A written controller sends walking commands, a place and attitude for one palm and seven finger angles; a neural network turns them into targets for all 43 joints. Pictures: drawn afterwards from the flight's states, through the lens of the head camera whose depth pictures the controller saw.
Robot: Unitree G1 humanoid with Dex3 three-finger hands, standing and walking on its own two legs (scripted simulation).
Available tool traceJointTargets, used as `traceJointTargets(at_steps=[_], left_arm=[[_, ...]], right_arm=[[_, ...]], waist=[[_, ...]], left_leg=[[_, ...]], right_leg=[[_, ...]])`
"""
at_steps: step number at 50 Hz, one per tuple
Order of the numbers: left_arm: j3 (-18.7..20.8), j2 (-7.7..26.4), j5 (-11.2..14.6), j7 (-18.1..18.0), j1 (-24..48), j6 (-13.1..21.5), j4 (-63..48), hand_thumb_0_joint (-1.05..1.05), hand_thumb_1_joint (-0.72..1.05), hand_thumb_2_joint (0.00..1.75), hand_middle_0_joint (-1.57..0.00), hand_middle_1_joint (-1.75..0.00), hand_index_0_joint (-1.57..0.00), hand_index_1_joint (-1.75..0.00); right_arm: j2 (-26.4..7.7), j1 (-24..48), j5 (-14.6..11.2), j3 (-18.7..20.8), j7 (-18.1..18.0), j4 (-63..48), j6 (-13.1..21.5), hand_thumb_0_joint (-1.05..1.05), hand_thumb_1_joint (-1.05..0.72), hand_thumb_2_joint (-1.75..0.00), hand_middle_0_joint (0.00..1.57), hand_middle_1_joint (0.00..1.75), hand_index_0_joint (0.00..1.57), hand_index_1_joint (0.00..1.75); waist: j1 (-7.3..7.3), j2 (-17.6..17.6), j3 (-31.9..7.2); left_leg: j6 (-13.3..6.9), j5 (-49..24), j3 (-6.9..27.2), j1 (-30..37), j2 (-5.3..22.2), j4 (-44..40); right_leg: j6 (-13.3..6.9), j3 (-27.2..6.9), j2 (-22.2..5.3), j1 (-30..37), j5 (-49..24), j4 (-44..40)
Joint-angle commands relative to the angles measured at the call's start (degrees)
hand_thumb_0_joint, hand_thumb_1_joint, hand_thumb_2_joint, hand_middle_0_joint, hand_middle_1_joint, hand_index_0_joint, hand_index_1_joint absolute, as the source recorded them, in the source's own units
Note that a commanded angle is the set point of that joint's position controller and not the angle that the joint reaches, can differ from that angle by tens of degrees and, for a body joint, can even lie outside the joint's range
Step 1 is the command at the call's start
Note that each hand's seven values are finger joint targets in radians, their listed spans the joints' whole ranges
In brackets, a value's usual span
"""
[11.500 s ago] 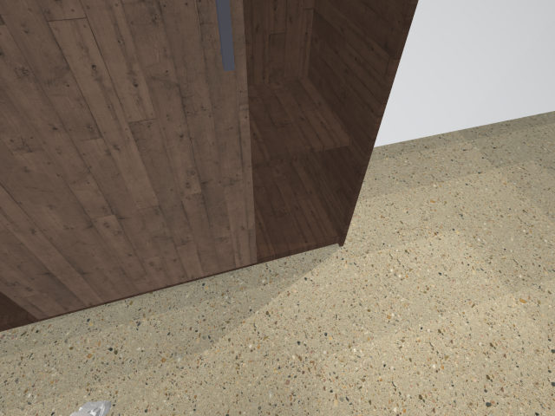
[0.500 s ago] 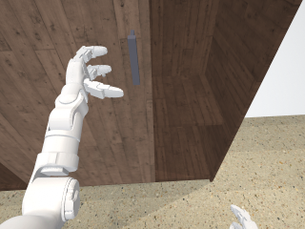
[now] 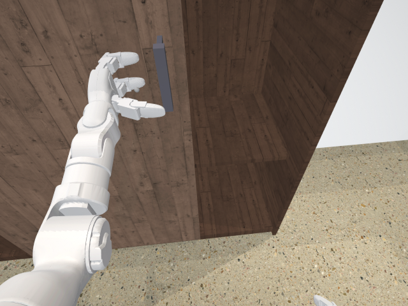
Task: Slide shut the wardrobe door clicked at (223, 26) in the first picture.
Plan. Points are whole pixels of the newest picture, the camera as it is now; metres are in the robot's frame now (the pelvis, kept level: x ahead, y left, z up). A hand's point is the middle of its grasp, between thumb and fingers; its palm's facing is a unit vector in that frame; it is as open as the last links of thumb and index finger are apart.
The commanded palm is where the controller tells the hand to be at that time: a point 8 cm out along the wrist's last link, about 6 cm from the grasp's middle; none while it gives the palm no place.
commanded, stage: move the hooked fingers beside the handle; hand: left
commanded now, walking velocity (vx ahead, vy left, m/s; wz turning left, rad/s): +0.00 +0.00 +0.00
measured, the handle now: (164, 75) +0.52 +0.10 +0.21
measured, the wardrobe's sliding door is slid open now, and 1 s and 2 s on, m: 0.37 0.37 0.37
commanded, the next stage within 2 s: feel for the door with the fingertips in 0.56 s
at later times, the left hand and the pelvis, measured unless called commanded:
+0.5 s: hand (135, 90) +0.45 +0.14 +0.21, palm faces +0.13 -0.99 +0.02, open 14.0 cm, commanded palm +0.42 +0.19 +0.21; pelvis +0.00 +0.01 +0.00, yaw +0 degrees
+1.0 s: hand (155, 92) +0.45 +0.10 +0.21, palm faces +0.10 -0.99 +0.02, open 14.0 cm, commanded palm +0.42 +0.15 +0.21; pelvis +0.00 +0.01 +0.00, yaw +0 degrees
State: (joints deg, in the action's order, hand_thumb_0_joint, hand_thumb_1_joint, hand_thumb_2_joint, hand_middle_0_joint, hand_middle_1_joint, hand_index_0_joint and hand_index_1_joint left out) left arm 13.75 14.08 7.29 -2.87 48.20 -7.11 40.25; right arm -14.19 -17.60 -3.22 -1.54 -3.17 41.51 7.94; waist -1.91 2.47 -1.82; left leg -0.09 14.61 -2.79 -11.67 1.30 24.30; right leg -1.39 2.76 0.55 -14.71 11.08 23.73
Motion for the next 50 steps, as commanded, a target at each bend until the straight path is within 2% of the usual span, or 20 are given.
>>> traceJointTargets(at_steps=[1, 5, 6, 10, 13, 16, 18, 19, 20, 22, 23, 25, 27, 29, 30, 34, 39, 43, 45, 50], left_arm=[[0.2, 9.4, 0.3, 0.1, 28.7, 3.9, -14.8, 0.0, -0.5, 0.3, -0.3, -1.2, -0.3, -1.2], [2.1, 11.7, 0.2, -0.9, 28.9, 4.6, -17.0, 0.0, -0.5, 0.3, -0.3, -1.2, -0.3, -1.2], [0.6, 9.6, 0.2, -0.9, 29.8, 4.7, -18.2, 0.0, -0.5, 0.3, -0.3, -1.2, -0.3, -1.2], [-1.0, 8.4, -0.4, -1.2, 29.2, 3.6, -15.0, 0.0, -0.5, 0.3, -0.3, -1.2, -0.3, -1.2], [-1.1, 8.1, 0.1, -1.3, 31.2, 3.0, -12.4, 0.0, -0.5, 0.3, -0.3, -1.2, -0.3, -1.2], [0.6, 9.6, -0.4, -1.9, 31.8, 3.8, -12.1, 0.0, -0.5, 0.3, -0.3, -1.2, -0.3, -1.2], [0.8, 9.9, -0.3, -1.8, 32.0, 4.5, -12.2, 0.0, -0.5, 0.3, -0.3, -1.2, -0.3, -1.2], [0.7, 9.5, -0.3, -1.7, 31.9, 4.9, -12.9, 0.0, -0.5, 0.3, -0.3, -1.2, -0.3, -1.2], [2.1, 11.2, -0.5, -1.6, 29.7, 5.1, -12.0, 0.0, -0.5, 0.3, -0.3, -1.2, -0.3, -1.2], [-0.7, 8.1, -0.4, -1.0, 30.0, 5.0, -12.4, 0.0, -0.5, 0.3, -0.3, -1.2, -0.3, -1.2], [0.7, 9.2, -0.2, -0.9, 28.5, 4.7, -11.2, 0.0, -0.5, 0.3, -0.3, -1.2, -0.3, -1.2], [0.5, 9.4, -0.2, -0.5, 27.3, 4.2, -11.4, 0.0, -0.5, 0.3, -0.3, -1.2, -0.3, -1.2], [-1.6, 6.9, 0.0, -0.4, 28.8, 3.9, -12.5, 0.0, -0.5, 0.3, -0.3, -1.2, -0.3, -1.2], [-0.7, 8.2, 0.4, -0.5, 30.2, 3.9, -13.9, 0.0, -0.5, 0.3, -0.3, -1.2, -0.3, -1.2], [1.4, 10.4, 0.4, -0.9, 29.2, 4.0, -13.7, 0.0, -0.5, 0.3, -0.3, -1.2, -0.3, -1.2], [-2.9, 6.2, 0.1, -0.9, 32.8, 4.5, -16.4, 0.0, -0.5, 0.3, -0.3, -1.2, -0.3, -1.2], [-4.5, 2.8, 0.6, -2.0, 31.2, 3.6, -16.3, 0.0, -0.5, 0.3, -0.3, -1.2, -0.3, -1.2], [-3.7, 2.7, 0.3, -4.0, 30.3, 2.3, -14.9, 0.0, -0.5, 0.3, -0.3, -1.2, -0.3, -1.2], [-1.9, 4.2, -0.3, -5.3, 28.8, 1.9, -13.6, 0.0, -0.5, 0.3, -0.3, -1.2, -0.3, -1.2], [-2.7, 2.8, -1.3, -7.2, 30.0, 2.9, -16.3, 0.0, -0.5, 0.3, -0.3, -1.2, -0.3, -1.2]], right_arm=[[-6.1, 3.2, -0.5, 2.5, -0.4, -8.0, 2.7, 0.0, -0.9, -0.9, 0.2, 0.3, 0.2, 0.3], [-6.1, 3.5, -0.1, 2.6, -0.5, -7.8, 2.9, 0.0, -0.9, -0.9, 0.2, 0.3, 0.2, 0.3], [-5.9, 3.9, -0.2, 2.4, -0.4, -8.1, 3.1, 0.0, -0.9, -0.9, 0.2, 0.3, 0.2, 0.3], [-5.9, 3.7, -0.2, 2.3, -0.5, -7.5, 3.0, 0.0, -0.9, -0.9, 0.2, 0.3, 0.2, 0.3], [-6.1, 3.3, -0.3, 2.1, -0.8, -7.0, 3.1, 0.0, -0.9, -0.9, 0.2, 0.3, 0.2, 0.3], [-5.9, 3.3, 0.0, 2.0, -0.7, -7.2, 3.1, 0.0, -0.9, -0.9, 0.2, 0.3, 0.2, 0.3], [-5.9, 3.0, 0.1, 2.1, -0.6, -7.1, 3.3, 0.0, -0.9, -0.9, 0.2, 0.3, 0.2, 0.3], [-5.8, 3.2, 0.1, 2.1, -0.5, -7.5, 3.4, 0.0, -0.9, -0.9, 0.2, 0.3, 0.2, 0.3], [-6.1, 3.0, 0.3, 2.2, -0.5, -7.4, 3.2, 0.0, -0.9, -0.9, 0.2, 0.3, 0.2, 0.3], [-5.8, 3.3, 0.0, 2.1, -0.3, -7.7, 3.2, 0.0, -0.9, -0.9, 0.2, 0.3, 0.2, 0.3], [-6.0, 2.9, -0.1, 2.3, -0.3, -7.6, 3.1, 0.0, -0.9, -0.9, 0.2, 0.3, 0.2, 0.3], [-6.2, 3.3, -0.1, 2.2, -0.3, -8.0, 2.6, 0.0, -0.9, -0.9, 0.2, 0.3, 0.2, 0.3], [-5.8, 3.5, -0.3, 2.1, -0.3, -8.1, 2.7, 0.0, -0.9, -0.9, 0.2, 0.3, 0.2, 0.3], [-6.0, 3.3, -0.2, 2.3, -0.5, -7.9, 2.8, 0.0, -0.9, -0.9, 0.2, 0.3, 0.2, 0.3], [-6.2, 3.3, 0.0, 2.3, -0.7, -7.8, 2.6, 0.0, -0.9, -0.9, 0.2, 0.3, 0.2, 0.3], [-5.6, 3.6, -0.2, 2.4, -0.6, -7.5, 3.2, 0.0, -0.9, -0.9, 0.2, 0.3, 0.2, 0.3], [-5.4, 3.7, 0.0, 2.4, -0.2, -7.0, 3.5, 0.0, -0.9, -0.9, 0.2, 0.3, 0.2, 0.3], [-5.6, 3.5, 0.3, 2.4, 0.0, -6.6, 3.0, 0.0, -0.9, -0.9, 0.2, 0.3, 0.2, 0.3], [-5.7, 3.8, 0.7, 2.3, 0.2, -6.5, 2.5, 0.0, -0.9, -0.9, 0.2, 0.3, 0.2, 0.3], [-5.1, 4.2, 1.1, 2.4, 0.5, -7.1, 2.1, 0.0, -0.9, -0.9, 0.2, 0.3, 0.2, 0.3]], waist=[[0.11, -3.0, -18.0], [0.83, -4.0, -18.9], [0.29, -2.7, -19.3], [0.06, -2.5, -16.9], [-0.82, -4.7, -15.5], [-0.02, -2.8, -17.8], [-0.2, -5.0, -18.6], [0.18, -3.2, -19.5], [0.86, -4.6, -19.6], [-0.05, -3.6, -18.3], [0.28, -5.3, -18.2], [0.77, -3.8, -17.3], [-0.13, -2.9, -16.5], [-0.42, -4.1, -17.4], [0.49, -4.3, -17.8], [-1.01, -1.9, -18.1], [-0.52, -1.2, -18.9], [-0.23, -5.2, -17.7], [0.88, -5.0, -17.2], [0.87, -5.4, -19.1]], left_leg=[[-2.0, -15.1, 0.7, 3.8, -1.1, -1.5], [-1.9, -15.3, 1.2, 3.7, -0.9, -1.7], [-2.0, -15.4, 1.0, 4.7, -0.9, -1.6], [-1.7, -13.7, 1.3, 3.9, -0.9, -1.9], [-2.0, -11.6, 1.5, 3.4, -0.9, -2.2], [-1.8, -12.4, 1.4, 3.8, -1.0, -1.9], [-1.9, -14.0, 1.4, 3.8, -0.9, -1.7], [-1.8, -14.8, 1.2, 4.2, -1.0, -1.5], [-1.7, -15.3, 1.6, 3.6, -1.0, -1.7], [-1.8, -15.5, 1.1, 4.1, -0.9, -1.5], [-1.8, -15.4, 1.2, 3.8, -0.8, -1.5], [-1.6, -15.4, 1.2, 3.1, -0.9, -1.8], [-1.7, -14.5, 1.4, 4.0, -0.9, -1.8], [-1.8, -14.5, 1.5, 4.3, -0.8, -1.7], [-1.7, -14.3, 1.6, 3.7, -0.8, -1.9], [-1.6, -15.0, 1.9, 5.8, -0.7, -1.5], [-1.1, -17.1, 2.3, 6.8, -0.6, -1.3], [-1.3, -16.3, 2.1, 5.1, -0.7, -1.9], [-1.2, -16.0, 1.9, 3.9, -0.9, -2.2], [-1.2, -17.9, 1.5, 4.7, -0.7, -1.8]], right_leg=[[0.4, -1.6, -0.6, 9.8, -16.6, -1.4], [0.2, -1.3, -0.7, 11.0, -15.6, -1.1], [0.3, -1.7, -0.6, 10.2, -16.0, -1.1], [0.1, -1.2, -0.7, 8.8, -13.4, -1.5], [0.4, -1.4, -0.6, 7.2, -11.6, -2.2], [0.2, -1.7, -0.7, 8.1, -12.1, -1.7], [0.3, -1.6, -0.7, 9.1, -14.2, -1.2], [0.2, -1.8, -0.8, 9.5, -15.3, -0.9], [0.0, -1.3, -0.8, 10.6, -15.1, -0.7], [0.2, -1.5, -0.7, 9.2, -16.2, -0.9], [0.2, -1.4, -0.6, 9.3, -16.2, -0.9], [-0.1, -1.1, -0.8, 9.8, -15.6, -1.0], [0.1, -1.2, -0.5, 7.8, -14.4, -1.5], [0.2, -1.4, -0.5, 8.2, -14.6, -1.5], [0.0, -1.2, -0.6, 9.4, -13.7, -1.5], [0.1, -1.3, -0.4, 7.3, -13.8, -1.4], [-0.2, -0.8, -0.2, 7.1, -14.8, -1.1], [0.1, -0.6, -0.2, 7.7, -14.6, -1.3], [-0.1, -0.6, -0.5, 8.7, -14.0, -1.4], [0.0, -0.9, -0.5, 9.9, -16.1, -0.8]])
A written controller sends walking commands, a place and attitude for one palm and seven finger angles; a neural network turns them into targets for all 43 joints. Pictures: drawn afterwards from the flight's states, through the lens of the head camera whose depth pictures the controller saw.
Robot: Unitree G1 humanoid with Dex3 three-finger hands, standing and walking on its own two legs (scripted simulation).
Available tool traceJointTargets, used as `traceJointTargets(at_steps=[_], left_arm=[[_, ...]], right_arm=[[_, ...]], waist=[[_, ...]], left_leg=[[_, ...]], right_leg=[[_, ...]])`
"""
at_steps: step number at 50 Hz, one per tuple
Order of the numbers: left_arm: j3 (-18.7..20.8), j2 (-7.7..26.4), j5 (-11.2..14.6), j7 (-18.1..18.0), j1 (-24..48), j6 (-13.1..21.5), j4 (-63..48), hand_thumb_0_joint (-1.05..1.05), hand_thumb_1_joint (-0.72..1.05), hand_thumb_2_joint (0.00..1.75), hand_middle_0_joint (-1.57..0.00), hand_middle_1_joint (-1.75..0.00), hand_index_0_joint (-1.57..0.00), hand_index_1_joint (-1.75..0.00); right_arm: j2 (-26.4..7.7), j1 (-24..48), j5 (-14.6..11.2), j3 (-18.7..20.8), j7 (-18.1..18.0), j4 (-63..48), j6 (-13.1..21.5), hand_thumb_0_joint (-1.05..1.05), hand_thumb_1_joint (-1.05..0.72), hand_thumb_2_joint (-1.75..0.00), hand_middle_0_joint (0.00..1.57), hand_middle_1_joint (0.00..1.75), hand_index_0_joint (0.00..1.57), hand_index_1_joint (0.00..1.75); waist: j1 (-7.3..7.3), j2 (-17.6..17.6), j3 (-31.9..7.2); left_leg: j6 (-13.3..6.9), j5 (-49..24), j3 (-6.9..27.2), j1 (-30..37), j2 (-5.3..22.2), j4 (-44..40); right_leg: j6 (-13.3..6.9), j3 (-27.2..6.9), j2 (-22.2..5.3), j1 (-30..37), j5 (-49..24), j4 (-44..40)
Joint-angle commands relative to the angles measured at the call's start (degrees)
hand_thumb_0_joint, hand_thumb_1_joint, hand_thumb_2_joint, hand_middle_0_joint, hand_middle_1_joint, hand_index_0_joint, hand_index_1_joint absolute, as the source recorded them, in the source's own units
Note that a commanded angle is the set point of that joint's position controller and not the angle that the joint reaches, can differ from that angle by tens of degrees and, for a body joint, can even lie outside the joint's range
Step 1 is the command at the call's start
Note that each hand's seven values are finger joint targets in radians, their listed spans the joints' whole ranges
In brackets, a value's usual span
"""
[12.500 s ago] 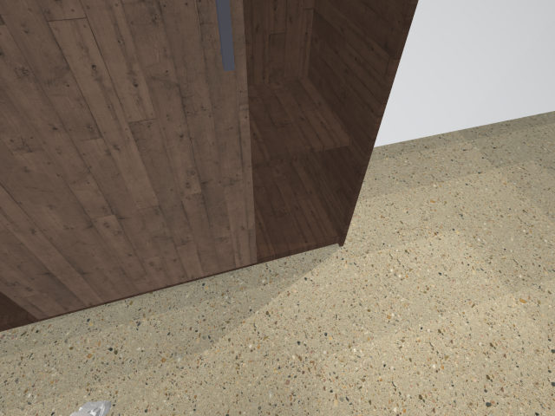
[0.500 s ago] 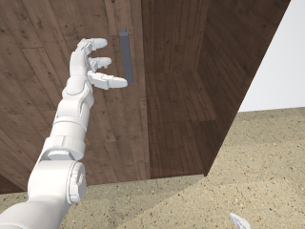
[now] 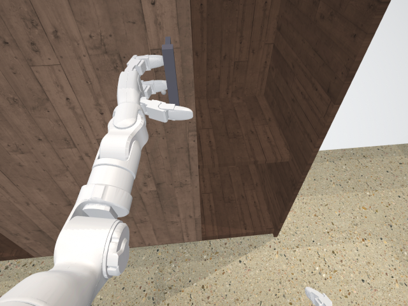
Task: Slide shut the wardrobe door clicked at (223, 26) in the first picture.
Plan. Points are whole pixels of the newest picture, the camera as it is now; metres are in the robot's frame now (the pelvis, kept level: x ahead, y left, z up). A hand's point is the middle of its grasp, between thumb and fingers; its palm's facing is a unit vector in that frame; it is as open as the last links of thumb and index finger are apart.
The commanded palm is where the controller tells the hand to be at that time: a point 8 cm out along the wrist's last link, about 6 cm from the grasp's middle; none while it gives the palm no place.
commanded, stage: feel for the door with the fingertips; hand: left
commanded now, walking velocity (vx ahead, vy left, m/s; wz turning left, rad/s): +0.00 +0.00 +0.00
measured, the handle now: (171, 75) +0.52 +0.09 +0.21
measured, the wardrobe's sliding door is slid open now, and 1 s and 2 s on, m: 0.37 0.37 0.37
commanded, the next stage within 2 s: slide the fingers in behind the handle in 0.68 s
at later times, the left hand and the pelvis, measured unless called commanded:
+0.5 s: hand (164, 85) +0.47 +0.09 +0.21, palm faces +0.13 -0.99 +0.02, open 14.0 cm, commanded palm +0.44 +0.15 +0.21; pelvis +0.00 -0.01 +0.00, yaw +0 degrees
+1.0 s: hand (165, 85) +0.47 +0.09 +0.21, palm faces +0.11 -0.99 +0.01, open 14.0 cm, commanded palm +0.44 +0.14 +0.21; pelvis -0.01 +0.00 +0.00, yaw +0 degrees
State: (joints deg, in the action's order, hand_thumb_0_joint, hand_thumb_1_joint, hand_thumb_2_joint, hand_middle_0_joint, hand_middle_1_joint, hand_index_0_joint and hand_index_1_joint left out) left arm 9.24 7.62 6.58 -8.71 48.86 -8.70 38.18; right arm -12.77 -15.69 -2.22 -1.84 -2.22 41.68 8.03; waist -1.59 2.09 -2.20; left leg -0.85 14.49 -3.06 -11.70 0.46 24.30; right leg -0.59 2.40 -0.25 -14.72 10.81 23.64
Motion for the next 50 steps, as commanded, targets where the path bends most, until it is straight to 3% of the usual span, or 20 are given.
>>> traceJointTargets(at_steps=[1, 3, 4, 6, 8, 10, 13, 15, 19, 20, 26, 30, 33, 35, 37, 42, 44, 45, 48, 50], left_arm=[[2.2, 9.5, -0.7, -1.5, 29.5, 4.5, -14.9, 0.0, -0.5, 0.3, -0.3, -1.2, -0.3, -1.2], [0.7, 8.5, -1.1, -1.6, 30.9, 4.3, -14.3, 0.0, -0.5, 0.3, -0.3, -1.2, -0.3, -1.2], [1.5, 9.3, -1.2, -1.7, 30.5, 3.9, -12.4, 0.0, -0.5, 0.3, -0.3, -1.2, -0.3, -1.2], [3.0, 11.2, -1.4, -1.9, 31.5, 3.7, -11.3, 0.0, -0.5, 0.3, -0.3, -1.2, -0.3, -1.2], [1.9, 10.5, -1.4, -1.7, 33.9, 3.8, -10.5, 0.0, -0.5, 0.3, -0.3, -1.2, -0.3, -1.2], [2.6, 11.9, -1.4, -1.5, 34.1, 4.3, -7.5, 0.0, -0.5, 0.3, -0.3, -1.2, -0.3, -1.2], [1.6, 10.8, -1.1, -0.7, 36.8, 5.9, -7.3, 0.0, -0.5, 0.3, -0.3, -1.2, -0.3, -1.2], [1.8, 11.0, -1.1, -0.2, 35.7, 6.8, -5.7, 0.0, -0.5, 0.3, -0.3, -1.2, -0.3, -1.2], [0.4, 9.3, -0.6, 0.7, 37.3, 7.6, -4.8, 0.0, -0.5, 0.3, -0.3, -1.2, -0.3, -1.2], [2.8, 11.6, -0.5, 0.4, 35.6, 7.6, -3.2, 0.0, -0.5, 0.3, -0.3, -1.2, -0.3, -1.2], [5.7, 15.9, -1.7, 0.0, 37.0, 9.1, -3.8, 0.0, -0.5, 0.3, -0.3, -1.2, -0.3, -1.2], [3.0, 13.5, -2.0, 0.5, 38.4, 9.9, -2.6, 0.0, -0.5, 0.3, -0.3, -1.2, -0.3, -1.2], [4.0, 13.9, -1.4, 0.7, 39.2, 10.2, -2.4, 0.0, -0.5, 0.3, -0.3, -1.2, -0.3, -1.2], [4.8, 15.1, -1.4, 0.6, 38.6, 10.3, -0.3, 0.0, -0.5, 0.3, -0.3, -1.2, -0.3, -1.2], [3.9, 14.3, -1.4, 0.7, 40.1, 10.5, 1.5, 0.0, -0.5, 0.3, -0.3, -1.2, -0.3, -1.2], [3.2, 13.3, -1.9, 0.5, 40.6, 11.9, 1.1, 0.0, -0.5, 0.3, -0.3, -1.2, -0.3, -1.2], [2.2, 11.3, -1.5, 0.5, 40.7, 12.2, -0.1, 0.0, -0.5, 0.3, -0.3, -1.2, -0.3, -1.2], [2.9, 11.9, -1.4, 0.5, 38.7, 12.2, 0.3, 0.0, -0.5, 0.3, -0.3, -1.2, -0.3, -1.2], [2.7, 11.7, -1.4, 0.4, 38.9, 11.4, 0.2, 0.0, -0.5, 0.3, -0.3, -1.2, -0.3, -1.2], [4.7, 13.7, -1.6, -0.2, 36.4, 11.1, -0.1, 0.0, -0.5, 0.3, -0.3, -1.2, -0.3, -1.2]], right_arm=[[-6.4, 2.5, -0.1, 2.8, -0.4, -7.4, 1.9, 0.0, -0.9, -0.9, 0.2, 0.3, 0.2, 0.3], [-6.2, 2.4, -0.1, 2.6, -0.5, -7.3, 1.7, 0.0, -0.9, -0.9, 0.2, 0.3, 0.2, 0.3], [-6.3, 2.1, -0.1, 2.7, -0.6, -7.0, 1.5, 0.0, -0.9, -0.9, 0.2, 0.3, 0.2, 0.3], [-6.5, 2.2, -0.1, 2.5, -0.9, -7.1, 1.1, 0.0, -0.9, -0.9, 0.2, 0.3, 0.2, 0.3], [-6.4, 1.8, 0.0, 2.5, -1.2, -6.8, 1.3, 0.0, -0.9, -0.9, 0.2, 0.3, 0.2, 0.3], [-6.7, 0.9, 0.2, 2.5, -1.3, -6.2, 1.2, 0.0, -0.9, -0.9, 0.2, 0.3, 0.2, 0.3], [-6.7, 0.1, 0.1, 2.6, -1.3, -6.1, 1.8, 0.0, -0.9, -0.9, 0.2, 0.3, 0.2, 0.3], [-6.9, -0.6, 0.2, 2.8, -1.2, -5.8, 2.0, 0.0, -0.9, -0.9, 0.2, 0.3, 0.2, 0.3], [-7.2, -1.9, -0.1, 3.2, -0.9, -5.3, 2.4, 0.0, -0.9, -0.9, 0.2, 0.3, 0.2, 0.3], [-7.4, -2.0, 0.1, 3.3, -1.0, -5.1, 2.3, 0.0, -0.9, -0.9, 0.2, 0.3, 0.2, 0.3], [-7.7, -2.8, 0.2, 3.4, -0.8, -5.0, 2.2, 0.0, -0.9, -0.9, 0.2, 0.3, 0.2, 0.3], [-7.7, -3.3, 0.2, 3.5, -0.7, -4.9, 2.3, 0.0, -0.9, -0.9, 0.2, 0.3, 0.2, 0.3], [-7.8, -3.4, 0.2, 3.5, -0.7, -4.8, 2.6, 0.0, -0.9, -0.9, 0.2, 0.3, 0.2, 0.3], [-8.0, -4.0, 0.3, 3.6, -0.8, -4.3, 2.6, 0.0, -0.9, -0.9, 0.2, 0.3, 0.2, 0.3], [-8.2, -4.3, 0.3, 3.4, -0.8, -4.0, 2.7, 0.0, -0.9, -0.9, 0.2, 0.3, 0.2, 0.3], [-8.0, -4.4, 0.4, 3.4, -0.6, -4.1, 3.3, 0.0, -0.9, -0.9, 0.2, 0.3, 0.2, 0.3], [-7.8, -4.5, 0.5, 3.5, -0.4, -4.3, 3.6, 0.0, -0.9, -0.9, 0.2, 0.3, 0.2, 0.3], [-8.0, -4.6, 0.6, 3.7, -0.3, -4.4, 3.5, 0.0, -0.9, -0.9, 0.2, 0.3, 0.2, 0.3], [-8.0, -4.2, 0.3, 3.4, -0.3, -4.5, 3.3, 0.0, -0.9, -0.9, 0.2, 0.3, 0.2, 0.3], [-8.1, -3.7, 0.4, 3.6, -0.3, -4.8, 3.1, 0.0, -0.9, -0.9, 0.2, 0.3, 0.2, 0.3]], waist=[[0.36, -4.6, -19.2], [-0.35, -4.8, -17.8], [-0.45, -6.4, -17.1], [-0.24, -5.4, -16.9], [-1.06, -4.5, -16.8], [-1.02, -6.3, -16.0], [-1.78, -3.4, -18.0], [-1.41, -3.5, -18.3], [-2.35, -4.3, -19.2], [-1.42, -5.2, -19.0], [-1.4, -4.9, -19.7], [-2.11, -3.3, -18.4], [-2.3, -3.1, -19.5], [-2.17, -5.2, -18.7], [-3.19, -5.4, -16.8], [-2.84, -2.1, -18.6], [-2.93, -3.1, -19.4], [-2.05, -4.3, -20.0], [-2.47, -4.7, -18.1], [-1.1, -5.0, -18.1]], left_leg=[[-0.5, -17.7, 1.4, 5.1, 0.1, -1.7], [-0.6, -16.5, 1.3, 4.4, 0.0, -1.8], [-0.7, -15.7, 1.3, 3.8, 0.1, -1.9], [-0.8, -13.9, 1.1, 3.3, -0.1, -2.2], [-0.9, -13.3, 1.1, 3.3, -0.2, -2.1], [-0.8, -12.0, 1.4, 2.3, -0.1, -2.3], [-0.9, -12.8, 1.1, 3.4, -0.3, -1.7], [-0.7, -13.9, 1.3, 3.4, -0.3, -1.6], [-0.9, -14.8, 1.4, 3.9, -0.3, -1.1], [-0.9, -14.7, 1.4, 3.1, -0.4, -1.2], [-1.1, -14.8, 0.8, 1.9, -0.3, -1.3], [-0.9, -13.3, 1.1, 2.1, -0.3, -1.4], [-1.0, -13.5, 1.1, 2.7, -0.3, -1.1], [-1.0, -12.6, 1.2, 1.7, -0.1, -1.3], [-1.1, -10.3, 1.2, 0.9, -0.1, -1.5], [-0.9, -11.0, 1.4, 2.0, -0.2, -1.2], [-0.8, -12.5, 1.6, 2.9, 0.0, -0.9], [-0.7, -13.1, 1.9, 2.6, 0.0, -1.2], [-0.8, -12.1, 1.7, 1.9, 0.1, -1.4], [-0.8, -12.1, 1.7, 1.2, 0.0, -1.6]], right_leg=[[-0.7, -0.9, 0.4, 9.8, -16.4, -0.8], [-0.5, -0.9, 0.4, 9.2, -16.0, -1.0], [-0.4, -0.8, 0.4, 9.0, -15.2, -1.2], [-0.3, -1.2, 0.2, 9.0, -13.6, -1.7], [-0.3, -1.4, 0.1, 8.5, -13.3, -1.9], [-0.4, -1.2, 0.1, 8.8, -11.7, -2.2], [-0.3, -1.6, 0.1, 8.3, -13.5, -1.8], [-0.6, -1.3, 0.0, 8.9, -14.2, -1.5], [-0.5, -1.2, 0.3, 8.1, -15.9, -1.1], [-0.6, -1.1, 0.2, 9.1, -15.6, -1.2], [-0.3, -1.6, 0.1, 10.0, -16.7, -1.0], [-0.5, -1.3, 0.1, 8.4, -14.3, -1.2], [-0.5, -1.5, 0.3, 8.1, -14.8, -1.1], [-0.4, -1.3, 0.2, 8.3, -13.6, -1.3], [-0.1, -1.5, 0.2, 6.4, -11.7, -1.8], [-0.6, -1.4, 0.2, 5.8, -11.3, -1.0], [-0.6, -1.3, 0.4, 6.0, -12.8, -0.7], [-0.8, -0.9, 0.3, 7.1, -12.6, -0.4], [-0.5, -1.0, 0.4, 5.9, -12.2, -0.8], [-0.8, -0.9, 0.3, 7.3, -11.6, -0.8]])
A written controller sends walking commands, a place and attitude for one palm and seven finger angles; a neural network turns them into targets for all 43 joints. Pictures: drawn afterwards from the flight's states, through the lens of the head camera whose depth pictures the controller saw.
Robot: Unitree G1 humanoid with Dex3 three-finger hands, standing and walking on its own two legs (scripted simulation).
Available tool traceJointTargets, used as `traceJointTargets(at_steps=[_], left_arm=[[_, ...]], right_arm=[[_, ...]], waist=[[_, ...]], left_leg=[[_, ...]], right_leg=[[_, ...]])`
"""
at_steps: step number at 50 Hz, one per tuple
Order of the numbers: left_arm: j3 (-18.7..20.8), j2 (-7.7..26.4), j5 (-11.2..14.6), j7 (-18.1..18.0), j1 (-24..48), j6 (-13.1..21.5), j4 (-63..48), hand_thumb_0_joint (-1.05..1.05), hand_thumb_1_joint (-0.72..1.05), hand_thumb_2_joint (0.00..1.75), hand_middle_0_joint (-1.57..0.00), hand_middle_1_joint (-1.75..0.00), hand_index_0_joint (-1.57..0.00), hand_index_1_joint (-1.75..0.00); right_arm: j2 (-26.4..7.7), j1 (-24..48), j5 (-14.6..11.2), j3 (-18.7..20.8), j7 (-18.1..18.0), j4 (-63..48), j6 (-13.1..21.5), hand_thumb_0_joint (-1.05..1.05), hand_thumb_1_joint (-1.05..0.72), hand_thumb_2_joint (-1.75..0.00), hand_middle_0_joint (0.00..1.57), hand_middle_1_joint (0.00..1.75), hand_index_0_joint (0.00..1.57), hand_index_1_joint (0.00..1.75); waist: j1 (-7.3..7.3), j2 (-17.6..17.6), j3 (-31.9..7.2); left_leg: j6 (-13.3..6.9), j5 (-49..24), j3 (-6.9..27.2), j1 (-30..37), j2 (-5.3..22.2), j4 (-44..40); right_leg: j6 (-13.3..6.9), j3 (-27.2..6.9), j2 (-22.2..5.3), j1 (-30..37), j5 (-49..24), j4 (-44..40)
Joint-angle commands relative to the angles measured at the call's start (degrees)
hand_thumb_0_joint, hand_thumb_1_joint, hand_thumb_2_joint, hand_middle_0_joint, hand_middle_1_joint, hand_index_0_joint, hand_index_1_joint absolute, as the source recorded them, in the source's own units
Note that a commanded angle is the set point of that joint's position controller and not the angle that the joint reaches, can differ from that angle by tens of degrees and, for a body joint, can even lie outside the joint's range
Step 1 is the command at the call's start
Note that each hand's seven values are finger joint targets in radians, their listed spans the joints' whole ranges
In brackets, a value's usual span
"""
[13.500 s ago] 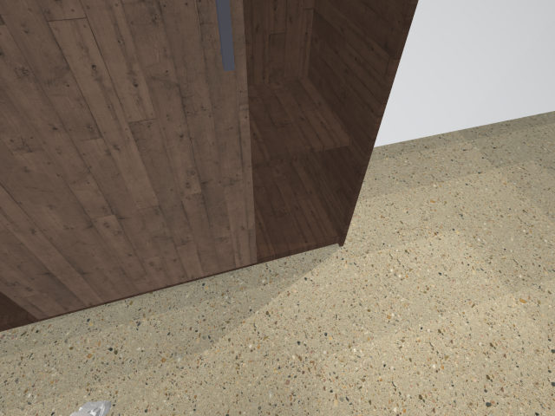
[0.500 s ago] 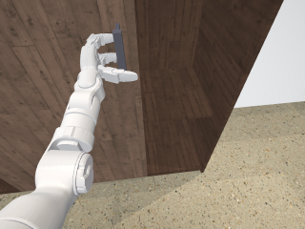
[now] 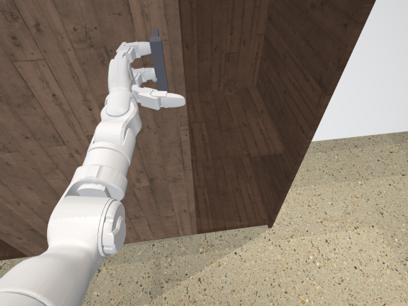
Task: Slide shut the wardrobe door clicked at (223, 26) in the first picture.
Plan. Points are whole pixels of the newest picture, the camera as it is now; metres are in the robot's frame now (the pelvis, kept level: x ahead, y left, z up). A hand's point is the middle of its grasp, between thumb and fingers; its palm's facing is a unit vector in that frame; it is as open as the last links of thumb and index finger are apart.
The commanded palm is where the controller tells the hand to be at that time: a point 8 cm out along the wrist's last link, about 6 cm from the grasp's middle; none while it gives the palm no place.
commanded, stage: slide the fingers in behind the handle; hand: left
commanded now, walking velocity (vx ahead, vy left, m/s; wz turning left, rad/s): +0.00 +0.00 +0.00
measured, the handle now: (160, 69) +0.53 +0.09 +0.21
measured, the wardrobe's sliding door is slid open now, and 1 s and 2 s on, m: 0.37 0.37 0.37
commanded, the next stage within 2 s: grip the handle and tug to test in 1.60 s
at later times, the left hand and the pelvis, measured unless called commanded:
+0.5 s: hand (163, 81) +0.47 +0.08 +0.21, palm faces +0.11 -0.99 +0.01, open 14.0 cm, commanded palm +0.45 +0.12 +0.21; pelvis +0.01 +0.00 +0.00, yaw +0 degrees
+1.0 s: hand (170, 82) +0.47 +0.06 +0.21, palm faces +0.11 -0.99 +0.02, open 14.0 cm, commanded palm +0.44 +0.11 +0.21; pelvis +0.01 -0.01 +0.00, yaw +0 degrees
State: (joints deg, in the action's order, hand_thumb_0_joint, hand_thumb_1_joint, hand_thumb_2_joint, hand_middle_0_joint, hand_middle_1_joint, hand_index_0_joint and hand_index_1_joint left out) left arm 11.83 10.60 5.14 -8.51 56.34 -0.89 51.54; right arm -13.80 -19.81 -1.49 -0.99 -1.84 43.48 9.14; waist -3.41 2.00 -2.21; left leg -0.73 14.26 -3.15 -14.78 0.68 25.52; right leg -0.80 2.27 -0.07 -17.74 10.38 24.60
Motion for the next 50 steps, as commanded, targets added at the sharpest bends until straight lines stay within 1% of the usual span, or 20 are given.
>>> traceJointTargets(at_steps=[1, 3, 5, 7, 10, 13, 15, 19, 23, 24, 32, 34, 36, 38, 39, 41, 42, 45, 49, 50], left_arm=[[1.9, 10.3, -0.2, -0.6, 29.0, 3.1, -13.8, 0.0, -0.5, 0.3, -0.3, -1.2, -0.3, -1.2], [-0.3, 8.1, -0.5, -0.9, 31.1, 3.2, -16.1, 0.0, -0.5, 0.3, -0.3, -1.2, -0.3, -1.2], [0.0, 8.2, -0.5, -1.3, 29.3, 3.2, -18.0, 0.0, -0.5, 0.3, -0.3, -1.2, -0.3, -1.2], [-1.8, 5.8, -0.1, -1.2, 29.5, 2.4, -18.1, 0.0, -0.5, 0.3, -0.3, -1.2, -0.3, -1.2], [-0.2, 7.8, 0.0, -1.7, 28.8, 1.0, -17.0, 0.0, -0.5, 0.3, -0.3, -1.2, -0.3, -1.2], [-0.1, 8.0, -0.3, -2.2, 31.0, 0.9, -19.5, 0.0, -0.5, 0.3, -0.3, -1.2, -0.3, -1.2], [-0.4, 7.2, -0.4, -2.3, 29.0, 1.1, -19.7, 0.0, -0.5, 0.3, -0.3, -1.2, -0.3, -1.2], [-3.7, 3.0, -0.2, -1.9, 28.1, 0.0, -19.3, 0.0, -0.5, 0.3, -0.3, -1.2, -0.3, -1.2], [-2.7, 3.3, 0.6, -2.5, 28.4, -1.3, -20.0, 0.0, -0.5, 0.3, -0.3, -1.2, -0.3, -1.2], [-4.2, 1.6, 0.5, -2.6, 29.5, -1.4, -20.0, 0.0, -0.5, 0.3, -0.3, -1.2, -0.3, -1.2], [-0.4, 5.4, -0.3, -4.7, 30.1, -0.5, -19.1, 0.0, -0.5, 0.3, -0.3, -1.2, -0.3, -1.2], [-1.5, 4.4, -0.7, -4.5, 29.7, -0.3, -19.5, 0.0, -0.5, 0.3, -0.3, -1.2, -0.3, -1.2], [0.2, 6.3, -1.0, -4.5, 28.0, 0.0, -19.9, 0.0, -0.5, 0.3, -0.3, -1.2, -0.3, -1.2], [-2.7, 2.5, -0.7, -4.0, 27.7, -0.6, -19.7, 0.0, -0.5, 0.3, -0.3, -1.2, -0.3, -1.2], [-2.7, 3.0, -0.6, -3.9, 27.6, -0.8, -19.6, 0.0, -0.5, 0.3, -0.3, -1.2, -0.3, -1.2], [-2.0, 3.3, -0.1, -3.9, 27.2, -1.0, -21.7, 0.0, -0.5, 0.3, -0.3, -1.2, -0.3, -1.2], [-2.3, 3.0, 0.3, -3.7, 27.5, -1.2, -22.0, 0.0, -0.5, 0.3, -0.3, -1.2, -0.3, -1.2], [-3.2, 2.2, 0.0, -4.0, 27.3, -1.7, -22.6, 0.0, -0.5, 0.3, -0.3, -1.2, -0.3, -1.2], [-4.1, 1.0, 0.1, -4.4, 29.0, -2.1, -23.5, 0.0, -0.5, 0.3, -0.3, -1.2, -0.3, -1.2], [-3.4, 1.9, 0.0, -4.7, 28.0, -2.1, -22.5, 0.0, -0.5, 0.3, -0.3, -1.2, -0.3, -1.2]], right_arm=[[-7.0, 0.7, -0.5, 2.4, -0.6, -6.9, 1.9, 0.0, -0.9, -0.9, 0.2, 0.3, 0.2, 0.3], [-6.5, 0.9, -0.4, 2.5, -0.6, -7.1, 2.0, 0.0, -0.9, -0.9, 0.2, 0.3, 0.2, 0.3], [-6.5, 1.5, -0.3, 2.6, -0.5, -7.5, 1.9, 0.0, -0.9, -0.9, 0.2, 0.3, 0.2, 0.3], [-6.3, 1.7, -0.5, 2.5, -0.5, -7.4, 1.8, 0.0, -0.9, -0.9, 0.2, 0.3, 0.2, 0.3], [-6.5, 1.8, -0.4, 2.5, -0.9, -7.1, 1.4, 0.0, -0.9, -0.9, 0.2, 0.3, 0.2, 0.3], [-6.2, 2.2, -0.3, 2.3, -0.9, -7.3, 1.4, 0.0, -0.9, -0.9, 0.2, 0.3, 0.2, 0.3], [-6.1, 2.4, -0.2, 2.5, -0.7, -7.6, 1.3, 0.0, -0.9, -0.9, 0.2, 0.3, 0.2, 0.3], [-5.8, 2.6, -0.5, 2.4, -0.5, -7.7, 0.9, 0.0, -0.9, -0.9, 0.2, 0.3, 0.2, 0.3], [-5.9, 3.0, -0.6, 2.5, -0.7, -7.7, 0.5, 0.0, -0.9, -0.9, 0.2, 0.3, 0.2, 0.3], [-5.6, 3.1, -0.5, 2.3, -0.7, -7.6, 0.5, 0.0, -0.9, -0.9, 0.2, 0.3, 0.2, 0.3], [-5.7, 2.6, 0.3, 2.4, -0.7, -7.4, -0.1, 0.0, -0.9, -0.9, 0.2, 0.3, 0.2, 0.3], [-5.4, 2.7, 0.2, 2.2, -0.6, -7.8, -0.1, 0.0, -0.9, -0.9, 0.2, 0.3, 0.2, 0.3], [-5.7, 2.6, 0.1, 2.4, -0.5, -8.0, -0.5, 0.0, -0.9, -0.9, 0.2, 0.3, 0.2, 0.3], [-5.4, 2.9, 0.1, 2.4, -0.4, -8.1, -0.5, 0.0, -0.9, -0.9, 0.2, 0.3, 0.2, 0.3], [-5.6, 2.5, -0.1, 2.5, -0.3, -7.9, -0.6, 0.0, -0.9, -0.9, 0.2, 0.3, 0.2, 0.3], [-5.7, 3.1, -0.1, 2.7, -0.4, -8.4, -0.6, 0.0, -0.9, -0.9, 0.2, 0.3, 0.2, 0.3], [-5.5, 3.1, -0.1, 2.6, -0.5, -8.3, -0.6, 0.0, -0.9, -0.9, 0.2, 0.3, 0.2, 0.3], [-5.4, 3.2, 0.0, 2.6, -0.5, -7.9, -0.7, 0.0, -0.9, -0.9, 0.2, 0.3, 0.2, 0.3], [-5.2, 3.6, -0.1, 2.5, -0.6, -7.7, -0.4, 0.0, -0.9, -0.9, 0.2, 0.3, 0.2, 0.3], [-5.2, 3.6, 0.0, 2.5, -0.6, -7.6, -0.5, 0.0, -0.9, -0.9, 0.2, 0.3, 0.2, 0.3]], waist=[[0.39, -4.5, -18.2], [-0.24, -3.9, -18.0], [0.62, -3.1, -19.3], [-0.26, -4.0, -18.6], [0.07, -5.7, -17.5], [-0.12, -4.2, -19.1], [0.57, -4.5, -20.1], [-0.2, -3.7, -18.6], [0.04, -5.1, -19.1], [-0.49, -4.3, -18.1], [0.26, -6.9, -19.9], [0.39, -5.2, -20.3], [1.1, -5.2, -21.0], [0.14, -5.3, -19.5], [0.1, -6.8, -19.3], [0.57, -4.6, -20.5], [0.38, -6.3, -20.3], [0.6, -5.3, -19.1], [-0.29, -5.4, -18.8], [0.5, -4.7, -18.1]], left_leg=[[-0.9, -11.4, 1.6, 4.5, -0.2, -2.9], [-0.9, -12.1, 1.7, 5.2, -0.1, -2.7], [-0.8, -13.0, 1.7, 6.0, 0.0, -2.7], [-0.8, -13.1, 1.7, 6.4, -0.1, -2.5], [-0.9, -12.0, 1.5, 5.1, -0.2, -2.8], [-1.0, -12.8, 1.4, 5.9, -0.3, -2.5], [-0.8, -14.7, 1.5, 6.3, -0.2, -2.4], [-0.7, -15.1, 1.3, 6.7, -0.3, -2.1], [-0.8, -15.1, 1.5, 7.0, -0.3, -2.1], [-0.7, -15.1, 1.5, 7.0, -0.3, -2.0], [-1.0, -14.7, 1.3, 5.6, -0.5, -2.1], [-0.9, -15.7, 1.0, 5.6, -0.6, -2.1], [-0.8, -16.8, 0.9, 5.6, -0.5, -2.1], [-0.9, -16.6, 0.6, 5.9, -0.6, -1.9], [-0.9, -16.0, 0.9, 5.6, -0.5, -2.1], [-0.9, -16.6, 0.7, 6.6, -0.6, -2.1], [-1.0, -16.4, 0.9, 6.3, -0.6, -2.1], [-0.8, -16.0, 1.1, 6.2, -0.7, -2.3], [-1.0, -14.4, 1.1, 6.7, -0.7, -2.4], [-0.8, -13.7, 1.3, 6.0, -0.8, -2.6]], right_leg=[[-0.4, -1.0, 0.2, 9.8, -11.1, -1.7], [-0.4, -0.9, 0.2, 9.2, -11.5, -1.6], [-0.6, -0.8, 0.1, 10.3, -11.9, -1.5], [-0.4, -0.8, 0.3, 9.3, -12.5, -1.7], [-0.3, -0.8, 0.1, 10.1, -11.6, -2.1], [-0.2, -1.1, 0.1, 10.3, -12.8, -1.8], [-0.5, -0.8, 0.1, 11.5, -14.2, -1.4], [-0.4, -0.7, 0.3, 10.0, -15.2, -1.4], [-0.4, -0.7, 0.3, 10.2, -15.1, -1.5], [-0.3, -0.6, 0.3, 9.4, -15.0, -1.5], [0.0, -1.1, 0.0, 11.7, -15.4, -1.4], [-0.2, -1.2, 0.0, 12.3, -17.0, -1.0], [-0.3, -1.1, 0.1, 13.4, -18.0, -0.8], [-0.2, -0.8, 0.1, 12.2, -18.5, -1.2], [-0.1, -0.7, 0.3, 12.2, -17.7, -1.4], [-0.3, -1.0, 0.2, 12.7, -18.1, -1.4], [-0.2, -0.9, 0.2, 13.2, -18.3, -1.5], [-0.4, -0.5, 0.2, 12.8, -16.8, -1.7], [-0.1, -0.8, 0.3, 11.2, -15.5, -2.2], [-0.3, -0.8, 0.1, 11.6, -14.0, -2.4]])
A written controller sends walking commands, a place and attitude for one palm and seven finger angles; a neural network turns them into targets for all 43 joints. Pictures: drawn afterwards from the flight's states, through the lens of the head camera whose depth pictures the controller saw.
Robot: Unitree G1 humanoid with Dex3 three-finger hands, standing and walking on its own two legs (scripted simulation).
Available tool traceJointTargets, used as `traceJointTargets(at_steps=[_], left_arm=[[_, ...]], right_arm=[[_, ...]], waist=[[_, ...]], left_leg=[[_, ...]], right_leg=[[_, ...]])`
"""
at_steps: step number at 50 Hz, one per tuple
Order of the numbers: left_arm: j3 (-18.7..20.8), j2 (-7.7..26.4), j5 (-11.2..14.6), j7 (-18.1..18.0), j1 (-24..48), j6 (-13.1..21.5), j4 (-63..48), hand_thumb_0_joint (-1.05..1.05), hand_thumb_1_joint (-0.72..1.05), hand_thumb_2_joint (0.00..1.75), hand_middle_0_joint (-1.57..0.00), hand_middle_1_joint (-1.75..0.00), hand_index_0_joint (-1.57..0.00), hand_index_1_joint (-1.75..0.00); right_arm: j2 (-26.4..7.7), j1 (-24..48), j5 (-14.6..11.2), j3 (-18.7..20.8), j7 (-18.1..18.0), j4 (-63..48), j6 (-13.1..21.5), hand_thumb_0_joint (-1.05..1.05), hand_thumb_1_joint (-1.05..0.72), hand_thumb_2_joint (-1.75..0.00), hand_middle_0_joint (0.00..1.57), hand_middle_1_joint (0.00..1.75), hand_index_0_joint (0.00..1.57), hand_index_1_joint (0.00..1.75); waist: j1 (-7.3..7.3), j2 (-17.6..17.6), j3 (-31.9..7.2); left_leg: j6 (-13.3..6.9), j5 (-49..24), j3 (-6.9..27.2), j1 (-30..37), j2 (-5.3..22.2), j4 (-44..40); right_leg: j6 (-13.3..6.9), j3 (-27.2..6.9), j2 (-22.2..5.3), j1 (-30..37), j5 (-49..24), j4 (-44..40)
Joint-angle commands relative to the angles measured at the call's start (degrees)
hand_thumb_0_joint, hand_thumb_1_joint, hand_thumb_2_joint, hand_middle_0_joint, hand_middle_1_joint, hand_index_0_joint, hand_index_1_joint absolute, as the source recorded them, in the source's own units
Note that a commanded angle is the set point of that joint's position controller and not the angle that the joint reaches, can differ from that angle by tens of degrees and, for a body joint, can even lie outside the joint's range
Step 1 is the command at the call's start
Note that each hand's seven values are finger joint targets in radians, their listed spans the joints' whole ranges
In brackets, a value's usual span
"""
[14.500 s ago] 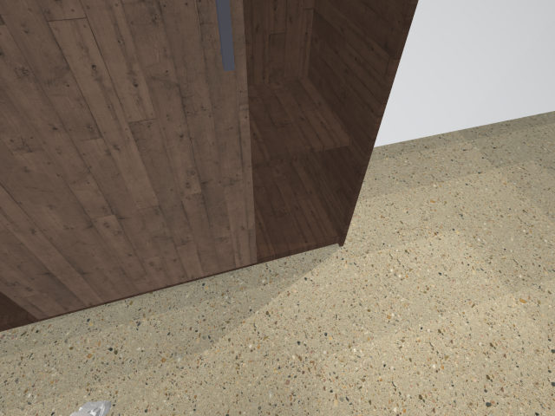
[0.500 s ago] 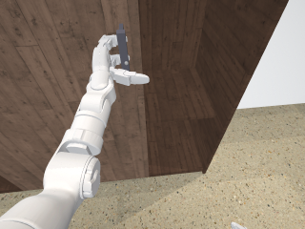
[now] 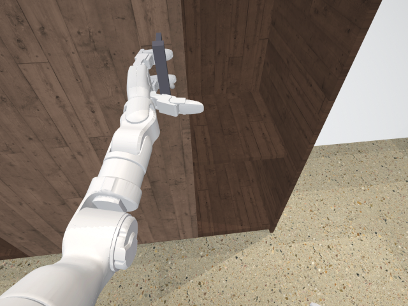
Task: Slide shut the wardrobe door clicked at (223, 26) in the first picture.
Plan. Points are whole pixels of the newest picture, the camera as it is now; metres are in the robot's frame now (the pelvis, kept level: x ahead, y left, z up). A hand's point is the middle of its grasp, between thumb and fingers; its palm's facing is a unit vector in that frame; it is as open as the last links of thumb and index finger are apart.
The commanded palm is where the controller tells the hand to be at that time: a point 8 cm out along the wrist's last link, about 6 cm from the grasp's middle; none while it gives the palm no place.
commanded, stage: slide the fingers in behind the handle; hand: left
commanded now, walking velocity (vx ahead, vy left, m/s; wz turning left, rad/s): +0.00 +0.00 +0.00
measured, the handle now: (163, 72) +0.52 +0.09 +0.21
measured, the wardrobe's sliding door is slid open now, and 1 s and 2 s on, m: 0.37 0.37 0.37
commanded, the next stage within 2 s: grip the handle and tug to test in 0.60 s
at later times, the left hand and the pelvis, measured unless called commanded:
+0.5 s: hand (176, 84) +0.47 +0.06 +0.21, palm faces +0.11 -0.99 +0.02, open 14.0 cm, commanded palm +0.44 +0.11 +0.21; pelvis -0.01 +0.00 +0.00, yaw +0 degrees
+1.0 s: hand (175, 85) +0.46 +0.06 +0.21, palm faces +0.12 -0.99 +0.01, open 11.9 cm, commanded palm +0.44 +0.10 +0.21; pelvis +0.00 +0.00 +0.00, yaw +0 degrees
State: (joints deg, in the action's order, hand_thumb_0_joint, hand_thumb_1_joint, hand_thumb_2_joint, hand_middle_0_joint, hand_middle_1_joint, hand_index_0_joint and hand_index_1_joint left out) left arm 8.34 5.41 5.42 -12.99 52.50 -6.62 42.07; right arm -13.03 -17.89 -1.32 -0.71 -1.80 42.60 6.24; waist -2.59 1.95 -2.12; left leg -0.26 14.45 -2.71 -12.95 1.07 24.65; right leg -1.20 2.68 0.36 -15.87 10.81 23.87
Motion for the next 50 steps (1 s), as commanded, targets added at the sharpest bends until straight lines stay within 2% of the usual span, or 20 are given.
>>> traceJointTargets(at_steps=[1, 3, 5, 7, 9, 10, 13, 16, 22, 25, 29, 30, 33, 35, 38, 42, 43, 47, 49, 50], left_arm=[[0.2, 7.2, -0.3, -0.4, 32.6, 3.5, -12.6, 0.0, -0.5, 0.3, -0.3, -1.2, -0.3, -1.2], [-0.4, 6.6, -0.5, -0.7, 34.4, 3.6, -12.0, 0.0, -0.5, 0.3, -0.3, -1.2, -0.3, -1.2], [0.3, 7.2, -0.5, -1.2, 34.1, 3.9, -10.4, 0.0, -0.5, 0.3, -0.3, -1.2, -0.3, -1.2], [0.1, 6.2, -0.3, -1.4, 34.2, 4.4, -10.1, 0.0, -0.5, 0.3, -0.3, -1.2, -0.3, -1.2], [-0.2, 6.3, -0.5, -1.3, 35.5, 4.9, -9.4, 0.0, -0.5, 0.3, -0.3, -1.2, -0.3, -1.2], [0.1, 6.8, -0.8, -1.4, 34.6, 5.3, -9.0, 0.0, -0.5, 0.3, -0.3, -1.2, -0.3, -1.2], [-0.9, 5.2, -0.7, -1.3, 36.1, 5.7, -7.9, 0.0, -0.5, 0.3, -0.3, -1.2, -0.3, -1.2], [0.1, 6.8, -0.8, -1.4, 37.3, 6.3, -7.1, 0.0, -0.5, 0.3, -0.3, -1.2, -0.3, -1.2], [0.4, 7.0, -1.0, -1.3, 37.1, 7.1, -6.9, 0.0, -0.5, 0.3, -0.3, -1.2, -0.3, -1.2], [1.3, 8.2, -0.8, -1.2, 35.2, 7.3, -6.5, 0.0, -0.5, 0.3, -0.3, -1.2, -0.3, -1.2], [0.1, 6.9, -1.2, -1.3, 36.3, 7.0, -6.9, 0.0, -0.5, 0.3, -0.3, -1.2, -0.3, -1.2], [0.2, 7.1, -1.4, -1.5, 35.5, 6.8, -6.0, 0.0, -0.5, 0.3, -0.3, -1.2, -0.3, -1.2], [-1.2, 5.1, -1.1, -1.7, 36.9, 7.1, -9.1, 0.0, -0.5, 0.3, -0.3, -1.2, -0.3, -1.2], [-0.7, 5.7, -0.9, -1.9, 35.2, 7.0, -9.0, 0.0, -0.5, 0.3, -0.3, -1.2, -0.3, -1.2], [-0.6, 5.7, -0.8, -1.5, 34.6, 7.0, -12.3, 0.0, -0.36, 0.36, -0.32, -1.22, -0.32, -1.22], [-2.1, 3.8, -0.7, -1.4, 33.3, 5.4, -12.2, 0.0, -0.17, 0.44, -0.33, -1.25, -0.33, -1.25], [-1.8, 4.3, -0.7, -1.5, 32.9, 4.8, -11.0, 0.0, -0.13, 0.46, -0.34, -1.25, -0.34, -1.25], [-2.8, 3.0, -0.8, -1.8, 34.4, 4.4, -13.5, 0.0, 0.06, 0.54, -0.36, -1.28, -0.36, -1.28], [-3.2, 1.8, -0.3, -1.6, 33.5, 4.2, -12.8, 0.0, 0.15, 0.58, -0.37, -1.29, -0.37, -1.29], [-2.0, 3.7, -0.4, -1.7, 33.1, 4.1, -12.2, 0.0, 0.2, 0.6, -0.38, -1.3, -0.38, -1.3]], right_arm=[[-6.1, 1.8, -0.3, 2.0, -0.7, -6.6, 2.4, 0.0, -0.9, -0.9, 0.2, 0.3, 0.2, 0.3], [-6.0, 1.6, -0.2, 2.1, -0.8, -6.3, 2.5, 0.0, -0.9, -0.9, 0.2, 0.3, 0.2, 0.3], [-6.2, 1.4, 0.1, 2.0, -0.9, -6.0, 2.5, 0.0, -0.9, -0.9, 0.2, 0.3, 0.2, 0.3], [-6.0, 1.5, 0.1, 1.9, -0.7, -6.3, 2.7, 0.0, -0.9, -0.9, 0.2, 0.3, 0.2, 0.3], [-6.2, 1.0, 0.1, 2.0, -0.7, -6.0, 2.8, 0.0, -0.9, -0.9, 0.2, 0.3, 0.2, 0.3], [-6.2, 0.9, 0.2, 2.1, -0.7, -6.0, 2.7, 0.0, -0.9, -0.9, 0.2, 0.3, 0.2, 0.3], [-6.0, 0.8, 0.2, 2.0, -0.6, -5.7, 3.0, 0.0, -0.9, -0.9, 0.2, 0.3, 0.2, 0.3], [-6.4, 0.3, 0.2, 2.1, -0.7, -5.6, 3.0, 0.0, -0.9, -0.9, 0.2, 0.3, 0.2, 0.3], [-6.4, -0.2, 0.4, 2.1, -0.5, -5.6, 3.4, 0.0, -0.9, -0.9, 0.2, 0.3, 0.2, 0.3], [-6.6, -0.6, 0.4, 2.3, -0.5, -5.6, 3.2, 0.0, -0.9, -0.9, 0.2, 0.3, 0.2, 0.3], [-6.5, -0.6, 0.2, 2.3, -0.3, -5.6, 3.3, 0.0, -0.9, -0.9, 0.2, 0.3, 0.2, 0.3], [-6.6, -0.8, 0.3, 2.4, -0.3, -5.4, 3.2, 0.0, -0.9, -0.9, 0.2, 0.3, 0.2, 0.3], [-6.4, -0.5, 0.3, 2.5, -0.1, -5.6, 3.5, 0.0, -0.9, -0.9, 0.2, 0.3, 0.2, 0.3], [-6.5, -0.6, 0.5, 2.7, -0.1, -5.5, 3.5, 0.0, -0.9, -0.9, 0.2, 0.3, 0.2, 0.3], [-6.4, -0.1, 0.4, 2.7, 0.1, -6.0, 3.3, 0.0, -0.9, -0.9, 0.2, 0.3, 0.2, 0.3], [-6.2, 0.7, 0.1, 2.6, 0.1, -6.0, 2.9, 0.0, -0.9, -0.9, 0.2, 0.3, 0.2, 0.3], [-6.3, 0.7, 0.0, 2.5, 0.0, -5.8, 2.8, 0.0, -0.9, -0.9, 0.2, 0.3, 0.2, 0.3], [-6.0, 1.2, 0.1, 2.5, -0.1, -6.2, 2.7, 0.0, -0.9, -0.9, 0.2, 0.3, 0.2, 0.3], [-5.8, 1.6, 0.1, 2.4, -0.1, -6.2, 2.8, 0.0, -0.9, -0.9, 0.2, 0.3, 0.2, 0.3], [-6.1, 1.3, 0.2, 2.4, -0.2, -6.0, 2.5, 0.0, -0.9, -0.9, 0.2, 0.3, 0.2, 0.3]], waist=[[-0.78, -4.3, -18.1], [-1.42, -5.0, -17.8], [-0.93, -6.3, -17.7], [-0.95, -5.4, -18.7], [-1.64, -6.7, -18.4], [-0.86, -6.1, -19.0], [-1.78, -5.2, -18.2], [-1.95, -6.7, -18.1], [-1.55, -4.6, -19.3], [-0.9, -6.5, -19.8], [-1.73, -4.8, -18.1], [-1.29, -4.9, -18.0], [-1.7, -3.7, -20.0], [-1.16, -5.5, -20.3], [-0.88, -5.2, -22.4], [-1.2, -4.3, -19.1], [-1.32, -6.5, -18.1], [-1.21, -3.7, -20.0], [-1.31, -5.6, -19.7], [-0.83, -6.0, -19.4]], left_leg=[[-1.4, -13.4, 0.8, 4.3, -1.1, -1.8], [-1.4, -12.3, 0.8, 4.2, -1.1, -1.7], [-1.3, -11.9, 1.2, 3.5, -1.1, -2.1], [-1.3, -12.7, 1.0, 4.0, -1.2, -1.6], [-1.4, -12.8, 0.9, 3.8, -1.1, -1.5], [-1.2, -13.0, 1.1, 3.8, -1.0, -1.7], [-1.2, -12.8, 1.0, 4.4, -1.0, -1.2], [-1.4, -11.0, 1.1, 3.5, -0.9, -1.7], [-1.2, -12.1, 1.0, 3.6, -1.0, -1.4], [-1.1, -13.4, 1.0, 3.1, -0.9, -1.6], [-1.2, -12.1, 0.8, 3.2, -0.8, -1.6], [-1.0, -12.1, 1.1, 3.0, -0.7, -1.8], [-1.0, -13.5, 1.3, 4.9, -0.7, -1.4], [-0.9, -14.6, 1.3, 4.7, -0.6, -1.4], [-1.0, -17.3, 0.8, 5.6, -0.7, -1.1], [-1.0, -16.2, 0.8, 5.5, -0.6, -1.1], [-1.0, -15.0, 1.0, 4.6, -0.7, -1.4], [-0.9, -16.0, 1.1, 6.2, -0.8, -1.2], [-1.0, -16.0, 1.2, 6.0, -0.8, -1.0], [-0.9, -15.6, 1.2, 5.5, -0.8, -1.3]], right_leg=[[0.2, -1.4, -0.3, 9.1, -14.1, -1.7], [0.4, -1.5, -0.3, 8.3, -13.1, -1.9], [0.2, -1.2, -0.4, 9.0, -12.0, -1.8], [0.3, -1.5, -0.3, 8.8, -13.3, -1.4], [0.4, -1.5, -0.3, 8.6, -13.9, -1.4], [0.2, -1.3, -0.5, 9.2, -13.4, -1.2], [0.3, -1.3, -0.2, 7.2, -13.4, -1.1], [0.5, -1.5, -0.3, 7.3, -11.5, -1.6], [0.2, -1.4, -0.3, 7.7, -12.5, -1.1], [0.1, -1.2, -0.3, 9.2, -13.5, -0.9], [0.2, -1.2, -0.2, 7.1, -12.4, -1.3], [0.0, -1.0, -0.2, 7.5, -11.6, -1.2], [-0.1, -1.0, 0.0, 7.0, -12.7, -0.8], [-0.1, -0.8, -0.1, 8.2, -13.6, -0.7], [0.0, -1.0, 0.0, 9.7, -17.2, -0.2], [0.0, -0.8, 0.1, 7.9, -15.9, -0.8], [0.1, -0.6, 0.2, 7.8, -14.9, -1.1], [-0.1, -0.8, 0.0, 7.8, -15.4, -0.7], [0.0, -0.8, 0.1, 8.0, -15.7, -0.8], [0.0, -0.7, -0.1, 8.9, -15.2, -0.9]])
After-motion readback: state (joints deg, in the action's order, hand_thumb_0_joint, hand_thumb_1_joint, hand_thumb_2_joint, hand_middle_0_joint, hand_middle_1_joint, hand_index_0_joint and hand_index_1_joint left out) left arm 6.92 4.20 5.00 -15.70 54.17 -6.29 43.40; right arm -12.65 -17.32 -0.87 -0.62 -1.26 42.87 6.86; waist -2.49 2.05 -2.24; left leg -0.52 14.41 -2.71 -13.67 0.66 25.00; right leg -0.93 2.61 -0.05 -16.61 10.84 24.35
